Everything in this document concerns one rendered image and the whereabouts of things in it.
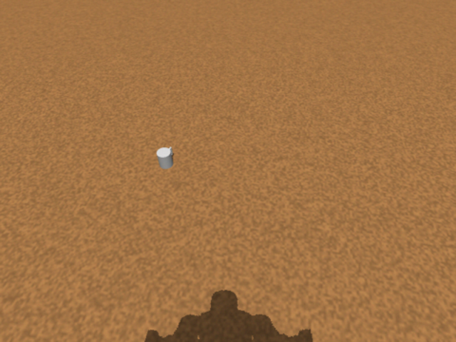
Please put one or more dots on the mug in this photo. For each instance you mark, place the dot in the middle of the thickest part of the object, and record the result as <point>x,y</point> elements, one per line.
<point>164,156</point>

